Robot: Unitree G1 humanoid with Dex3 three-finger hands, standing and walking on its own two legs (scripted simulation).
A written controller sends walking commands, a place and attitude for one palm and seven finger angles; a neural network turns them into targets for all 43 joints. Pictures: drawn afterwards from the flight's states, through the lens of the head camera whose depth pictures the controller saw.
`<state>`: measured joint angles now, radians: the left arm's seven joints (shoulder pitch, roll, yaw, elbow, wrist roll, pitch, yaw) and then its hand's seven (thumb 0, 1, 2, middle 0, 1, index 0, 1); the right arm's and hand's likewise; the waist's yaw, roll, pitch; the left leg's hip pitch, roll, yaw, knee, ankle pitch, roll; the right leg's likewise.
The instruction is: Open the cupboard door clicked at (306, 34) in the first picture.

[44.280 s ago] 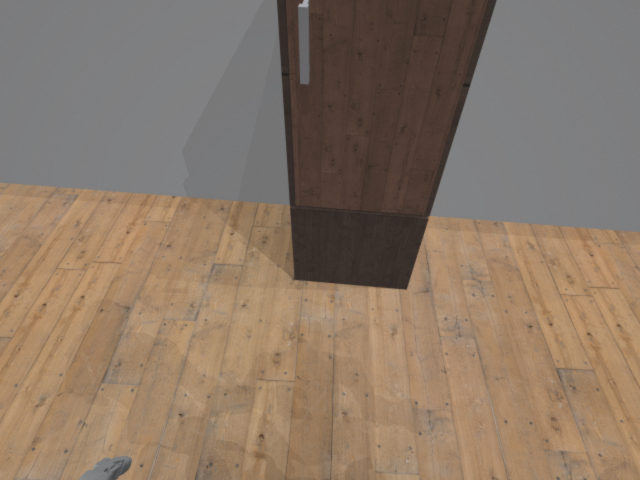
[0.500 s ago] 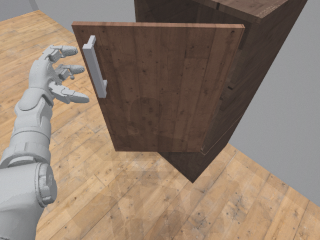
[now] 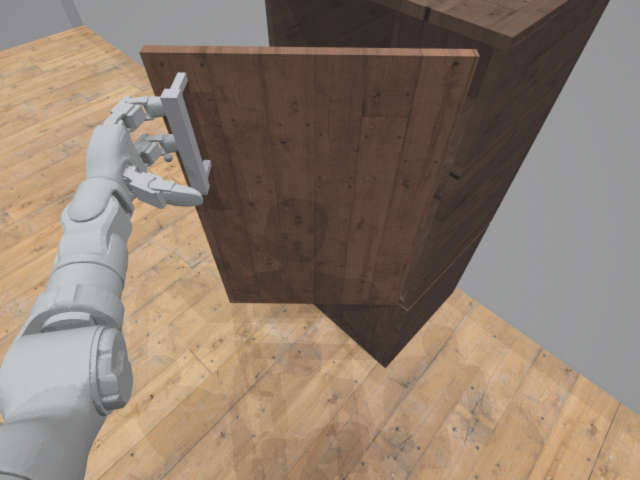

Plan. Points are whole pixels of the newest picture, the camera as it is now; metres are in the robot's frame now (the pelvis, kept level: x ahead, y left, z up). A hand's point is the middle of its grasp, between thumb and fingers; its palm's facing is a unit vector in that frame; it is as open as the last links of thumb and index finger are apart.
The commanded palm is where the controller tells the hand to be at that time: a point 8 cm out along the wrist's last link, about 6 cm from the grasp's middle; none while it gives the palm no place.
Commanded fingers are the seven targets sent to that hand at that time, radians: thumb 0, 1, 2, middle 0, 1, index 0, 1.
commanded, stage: slide the fingers in behind the handle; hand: left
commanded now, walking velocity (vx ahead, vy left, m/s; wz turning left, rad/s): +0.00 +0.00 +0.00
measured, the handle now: (191, 137) +0.51 +0.16 +0.16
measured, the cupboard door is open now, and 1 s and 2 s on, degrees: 44 44 45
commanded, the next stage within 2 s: close the thumb around the handle in 0.96 s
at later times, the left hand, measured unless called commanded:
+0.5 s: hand (195, 160) +0.47 +0.14 +0.16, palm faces -0.01 -1.00 +0.02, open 14.0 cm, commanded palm +0.44 +0.19 +0.16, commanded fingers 0.00 -0.50 0.30 -0.30 -1.20 -0.30 -1.20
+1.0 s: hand (195, 164) +0.46 +0.14 +0.16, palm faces -0.01 -1.00 +0.03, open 14.0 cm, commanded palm +0.44 +0.19 +0.16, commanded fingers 0.00 -0.50 0.30 -0.30 -1.20 -0.30 -1.20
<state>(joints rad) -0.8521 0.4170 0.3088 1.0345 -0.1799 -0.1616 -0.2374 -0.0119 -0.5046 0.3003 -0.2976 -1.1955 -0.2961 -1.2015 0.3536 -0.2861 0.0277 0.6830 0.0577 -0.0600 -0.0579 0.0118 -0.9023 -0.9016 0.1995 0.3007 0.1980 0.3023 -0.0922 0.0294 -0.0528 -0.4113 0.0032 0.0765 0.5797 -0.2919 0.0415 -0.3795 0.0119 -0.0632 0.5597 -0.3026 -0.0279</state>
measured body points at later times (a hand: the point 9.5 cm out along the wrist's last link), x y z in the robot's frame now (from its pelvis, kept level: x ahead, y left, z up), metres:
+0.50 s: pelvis +0.00 +0.00 +0.00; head +0.04 -0.01 +0.45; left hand +0.46 +0.20 +0.16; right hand +0.06 -0.27 -0.12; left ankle +0.00 +0.09 -0.73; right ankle -0.02 -0.10 -0.73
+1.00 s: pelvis +0.00 -0.01 +0.00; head +0.03 -0.01 +0.45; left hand +0.45 +0.20 +0.16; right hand +0.06 -0.27 -0.12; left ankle +0.00 +0.09 -0.73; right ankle -0.02 -0.10 -0.73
